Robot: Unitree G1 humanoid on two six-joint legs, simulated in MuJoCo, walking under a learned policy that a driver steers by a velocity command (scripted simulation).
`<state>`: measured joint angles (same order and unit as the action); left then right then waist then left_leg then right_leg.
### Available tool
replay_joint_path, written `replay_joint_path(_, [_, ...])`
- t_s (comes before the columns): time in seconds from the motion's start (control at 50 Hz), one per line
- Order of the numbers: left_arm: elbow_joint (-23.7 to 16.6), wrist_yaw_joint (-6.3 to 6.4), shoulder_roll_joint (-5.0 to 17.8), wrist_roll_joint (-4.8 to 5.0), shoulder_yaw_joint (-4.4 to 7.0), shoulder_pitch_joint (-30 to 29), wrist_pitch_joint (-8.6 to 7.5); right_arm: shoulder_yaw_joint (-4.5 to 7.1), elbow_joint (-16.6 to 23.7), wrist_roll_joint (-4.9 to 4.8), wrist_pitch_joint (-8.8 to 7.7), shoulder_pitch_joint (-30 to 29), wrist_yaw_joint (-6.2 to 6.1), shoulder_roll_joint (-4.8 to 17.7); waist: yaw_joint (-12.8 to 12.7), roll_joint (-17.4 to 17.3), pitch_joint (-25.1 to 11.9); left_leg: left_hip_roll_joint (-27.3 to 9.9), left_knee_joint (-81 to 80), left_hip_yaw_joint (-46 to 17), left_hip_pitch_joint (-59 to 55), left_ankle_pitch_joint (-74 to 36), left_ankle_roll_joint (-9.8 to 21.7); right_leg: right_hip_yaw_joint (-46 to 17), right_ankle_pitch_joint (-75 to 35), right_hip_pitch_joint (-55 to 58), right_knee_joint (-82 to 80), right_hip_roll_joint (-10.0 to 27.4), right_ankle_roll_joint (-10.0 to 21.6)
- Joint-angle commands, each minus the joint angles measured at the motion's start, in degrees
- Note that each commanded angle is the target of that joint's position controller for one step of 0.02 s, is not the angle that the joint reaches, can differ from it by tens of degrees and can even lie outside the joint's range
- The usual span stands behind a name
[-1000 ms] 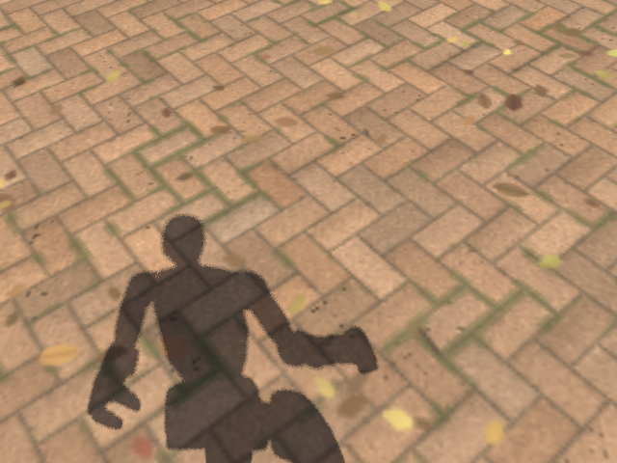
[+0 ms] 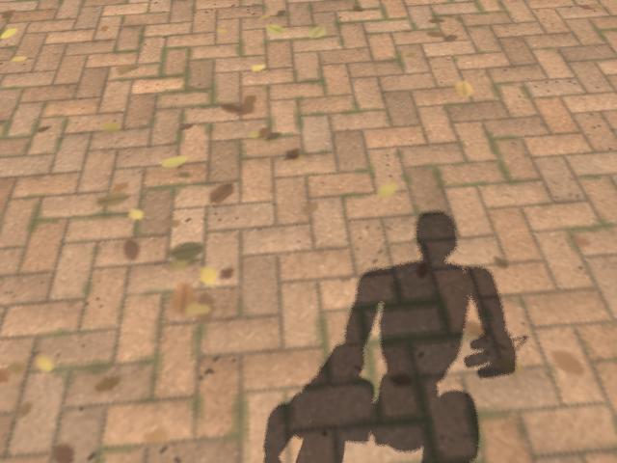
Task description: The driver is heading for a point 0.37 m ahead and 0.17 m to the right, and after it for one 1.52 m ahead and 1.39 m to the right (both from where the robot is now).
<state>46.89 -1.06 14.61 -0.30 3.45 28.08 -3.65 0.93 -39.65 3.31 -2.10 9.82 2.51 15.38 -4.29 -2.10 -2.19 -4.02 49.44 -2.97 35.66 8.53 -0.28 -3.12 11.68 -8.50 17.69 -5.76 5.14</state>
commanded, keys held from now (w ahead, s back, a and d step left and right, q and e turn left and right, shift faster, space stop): w+e+shift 1.00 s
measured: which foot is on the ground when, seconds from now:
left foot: up 0.00-0.18, down 0.20-0.64, up 0.66-1.00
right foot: down 0.00-0.20, up 0.22-0.62, down 0.64-1.00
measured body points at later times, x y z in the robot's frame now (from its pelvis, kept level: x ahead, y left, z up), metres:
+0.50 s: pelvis +0.37 +0.00 -0.02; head +0.39 +0.00 +0.43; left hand +0.67 +0.17 -0.09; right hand +0.23 -0.26 -0.14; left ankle +0.25 +0.16 -0.75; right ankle +0.47 -0.15 -0.67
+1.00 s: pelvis +0.78 -0.23 -0.02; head +0.81 -0.25 +0.42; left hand +1.01 -0.02 -0.14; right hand +0.79 -0.56 -0.07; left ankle +1.04 -0.26 -0.72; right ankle +0.60 -0.14 -0.75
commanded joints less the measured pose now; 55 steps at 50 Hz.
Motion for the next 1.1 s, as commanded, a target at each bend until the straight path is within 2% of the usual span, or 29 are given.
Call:
replay_joint_path(0.02, [-3.8,0.32,8.5,0.12,2.15,-0.8,-1.09,-0.08,6.6,-0.9,-1.44,-10.1,0.06,2.5,-0.3,7.2,5.2,1.4,-9.6,2.3,0.9,-4.2,-2.6,-16.2,7.0,-3.2,-11.2,12.4,7.3])
replay_joint_path(0.12, [-2.9,0.65,9.9,-0.31,2.74,1.0,-0.47,-0.28,8.6,-1.64,-2.52,-14.6,-0.12,3.4,-1.3,7.9,4.7,4.4,-19.2,2.8,-7.7,-1.6,-2.1,-18.9,1.2,-1.1,-6.6,13.3,7.2])
replay_joint_path(0.18, [-2.8,0.4,11.3,0.42,3.1,-2.6,-0.97,1.83,4.6,-0.95,-3.88,1.4,-2.17,8.2,8.0,4.6,-3.9,4.3,-24.0,1.3,-35.9,1.9,1.1,-14.6,-19.7,-8.7,12.5,9.2,4.0])
replay_joint_path(0.2, [-4.7,-0.06,9.0,1.16,2.38,-5.3,-1.85,3.58,3.4,0.11,-3.97,13.4,-3.7,13.5,14.5,-1.2,-12.4,-7.9,-25.3,-10.1,-51.4,16.5,4.1,-9.7,-11.5,-18.5,29.8,5.8,2.2])
replay_joint_path(0.22, [-7.5,0.02,2.5,3.03,0.64,-2.1,-2.14,5.0,2.7,1.47,-3.13,18.1,-4.37,18.6,13.7,-14.4,-20.5,-23.4,-32.5,-36.2,-64.6,39.3,8.8,-2.8,17.6,-35.0,47.0,-0.2,0.8])
replay_joint_path(0.24, [-6.7,0.63,5.5,1.69,0.63,-3.7,-0.93,4.75,2.8,0.96,-2.6,13.7,-4.55,15.2,11.4,-10.0,-14.8,-23.6,-34.7,-41.4,-56.8,43.0,10.0,-1.1,13.4,-40.9,55.7,4.6,1.5])
replay_joint_path(0.26, [-6.5,0.33,7.2,0.3,1.15,-8.4,-0.18,3.34,3.3,0.45,-2.74,10.3,-4.25,9.6,11.1,-3.1,-7.3,-19.7,-33.9,-31.5,-50.0,34.7,8.6,-0.8,8.5,-41.7,56.6,7.1,1.5])
replay_joint_path(0.28, [-6.5,-0.51,6.5,-0.35,1.1,-10.1,0.21,2.69,2.2,0.13,-2.99,9.4,-3.83,7.1,9.8,-0.6,-2.9,-16.9,-35.4,-22.7,-44.4,24.1,7.8,-0.7,5.8,-40.5,55.2,9.0,0.9])
replay_joint_path(0.32, [-6.7,-1.97,4.7,-1.73,0.9,-11.7,1.87,1.95,0.2,-0.78,-3.53,9.6,-3.69,4.6,7.4,-3.6,2.9,-12.2,-37.9,-10.9,-37.7,12.2,5.1,-0.3,3.8,-39.8,54.4,11.1,-0.3])
replay_joint_path(0.4, [-10.6,-3.38,3.3,-1.8,0.03,-18.5,3.82,1.82,-2.8,-1.98,-5.03,10.6,-2.58,3.3,5.1,-4.0,6.1,-10.8,-40.7,1.7,-34.2,-4.1,4.3,1.4,-1.8,-43.2,54.6,12.3,-1.5])
replay_joint_path(0.48, [-14.4,-4.62,4.0,-1.46,-1.16,-26.5,3.73,2.18,-5.1,-1.68,-5.81,9.3,-2.81,5.1,3.5,-1.7,10.3,-7.6,-44.6,13.9,-29.3,-15.9,2.6,6.9,-11.2,-36.4,39.4,11.5,0.0])
replay_joint_path(0.52, [-15.1,-5.11,3.7,-1.3,-1.84,-29.9,3.65,2.42,-6.4,-1.74,-5.73,11.3,-3.13,6.9,3.9,0.1,11.5,-6.5,-43.4,18.4,-30.4,-33.9,1.2,12.7,-11.9,-29.3,30.6,8.2,2.5])
replay_joint_path(0.56, [-14.2,-4.69,5.0,-0.94,-1.63,-27.5,3.52,3.23,-6.8,-1.76,-4.99,14.2,-3.82,10.7,2.1,-2.4,7.0,-7.7,-34.5,19.2,-36.6,-62.7,0.4,16.5,-9.1,-21.6,27.9,3.1,4.8])
replay_joint_path(0.6, [-10.2,-3.57,9.1,-0.79,0.06,-12.4,3.23,4.4,-5.6,-1.15,-3.02,11.4,-4.68,14.8,-6.8,-5.3,-2.0,-10.6,-13.8,17.8,-36.5,-75.3,1.0,14.7,-2.8,-4.9,27.7,-0.3,7.4])
replay_joint_path(0.62, [-6.1,-2.49,12.2,-0.91,1.84,0.8,2.85,4.54,-4.2,-0.91,-2.25,8.8,-4.55,15.1,-12.2,-4.2,-7.8,-10.7,3.6,16.2,-29.2,-67.8,1.9,10.4,-1.2,11.1,23.8,-0.9,9.6])
replay_joint_path(0.64, [-4.1,-0.81,15.0,-0.48,3.47,1.8,3.08,3.94,-4.4,-0.42,-2.1,9.5,-3.47,11.5,-10.0,3.5,-6.9,-2.6,24.7,15.9,-15.2,-17.0,1.2,2.9,2.8,21.7,20.4,2.5,11.1])
replay_joint_path(0.66, [-6.4,-0.27,22.2,-1.86,4.72,-4.9,4.19,1.96,1.0,-0.63,-2.93,14.0,-2.75,4.6,-0.1,17.4,-10.2,5.4,47.5,11.1,8.1,22.3,-2.1,-25.8,-2.1,34.4,16.7,16.6,19.7])
replay_joint_path(0.68, [-8.6,0.2,22.1,-1.34,5.23,-2.2,4.76,1.93,5.0,-1.11,-4.55,6.6,-2.83,8.6,-5.2,8.4,-17.3,5.0,49.1,-0.6,15.9,16.7,-1.4,-40.2,10.0,37.0,4.2,19.9,23.4])
replay_joint_path(0.72, [-6.8,1.11,16.8,-0.84,4.06,-5.9,3.95,1.4,5.1,-1.06,-5.73,3.4,-2.79,9.2,0.3,-1.8,-0.7,-0.7,36.1,-1.6,14.4,10.6,-0.8,-35.8,10.7,17.4,-4.1,18.6,18.0])
replay_joint_path(0.78, [-6.9,1.38,12.5,-0.46,2.14,-10.3,1.42,0.78,4.2,1.07,-1.98,6.4,-2.78,7.7,7.4,-3.4,5.5,-4.0,25.2,-1.7,2.6,15.1,-3.4,-23.9,0.9,-5.3,-5.1,11.5,16.4])
replay_joint_path(0.84, [-7.0,0.85,12.6,-0.2,2.17,-11.3,-0.3,-0.25,8.5,0.43,-0.77,-2.8,-2.01,5.3,6.6,-0.4,9.4,-4.2,7.9,1.8,-3.2,6.5,-4.9,-17.6,-2.3,-17.4,-8.4,6.2,14.9])
replay_joint_path(0.9, [-6.6,0.2,13.7,0.18,3.0,-9.9,-0.76,-1.06,9.9,-1.53,-1.16,-8.5,-1.18,3.8,3.4,2.7,7.6,-1.0,-8.2,2.9,-12.7,-11.6,-3.8,-15.8,-10.9,-17.2,-7.7,3.9,10.7])
replay_joint_path(0.96, [-5.7,0.31,14.9,0.58,3.67,-7.4,-0.57,-0.28,9.9,-2.13,-1.52,-9.2,-1.47,6.4,1.7,4.5,4.6,1.4,-16.1,1.8,-16.4,-12.6,-2.3,-18.8,-20.8,-6.4,-2.9,6.3,7.9])
replay_joint_path(1.0, [-5.7,0.64,17.2,-0.09,4.15,-7.8,-0.29,1.5,7.3,-2.15,-1.78,-0.6,-2.54,10.3,6.0,4.0,-1.6,4.8,-17.4,1.8,-25.6,-2.3,-1.4,-19.4,-35.2,0.0,10.1,6.2,5.4])
replay_joint_path(1.02, [-6.0,0.41,18.4,-0.35,4.27,-10.6,-0.4,2.68,4.9,-2.15,-2.0,10.3,-3.42,12.4,13.1,2.7,-6.9,4.6,-17.6,3.0,-37.5,1.4,-1.0,-17.4,-37.1,-3.0,23.7,4.4,3.9])
replay_joint_path(1.04, [-7.3,0.27,13.3,-0.56,2.8,-12.5,-1.19,4.26,2.9,-0.95,-2.25,22.8,-4.82,16.4,18.3,-1.3,-13.7,-4.4,-17.4,-5.6,-51.5,16.7,0.5,-13.9,-25.6,-11.9,42.9,1.5,2.8])
replay_joint_path(1.06, [-10.4,0.49,2.9,1.45,0.17,-7.3,-1.34,4.95,2.9,1.79,-2.48,22.6,-4.82,20.8,11.9,-19.2,-18.7,-21.9,-29.0,-35.7,-61.6,37.4,3.9,-8.2,19.9,-28.9,60.2,-4.6,1.5])
replay_joint_path(1.08, [-11.1,0.76,6.3,0.92,-0.47,-8.1,-0.68,5.26,3.9,0.7,-2.01,14.7,-4.35,18.5,9.1,-19.3,-15.9,-22.8,-37.6,-50.6,-55.3,46.5,6.4,-5.0,13.7,-36.3,65.4,-0.6,2.2])
replay_joint_path(1.1, [-10.1,0.57,9.9,-0.52,0.26,-12.3,0.31,4.14,4.9,0.02,-1.7,8.7,-4.16,12.8,8.8,-9.8,-7.5,-19.8,-36.4,-39.4,-47.2,43.7,6.3,-3.3,7.7,-37.1,64.3,3.7,2.1])
Keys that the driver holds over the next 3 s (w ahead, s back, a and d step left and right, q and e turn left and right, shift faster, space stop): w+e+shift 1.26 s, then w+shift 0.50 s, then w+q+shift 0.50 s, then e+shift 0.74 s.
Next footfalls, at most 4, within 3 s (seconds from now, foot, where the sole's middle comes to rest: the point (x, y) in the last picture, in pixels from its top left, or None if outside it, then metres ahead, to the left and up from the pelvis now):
0.20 left None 0.29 0.15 -0.78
0.64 right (432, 420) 0.63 -0.17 -0.78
1.04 left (471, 267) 1.07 -0.30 -0.78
1.50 right None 1.04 -0.76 -0.78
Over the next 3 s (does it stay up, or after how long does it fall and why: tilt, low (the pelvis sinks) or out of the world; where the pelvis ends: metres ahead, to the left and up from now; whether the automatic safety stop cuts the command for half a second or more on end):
stays up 1.43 -1.65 -0.01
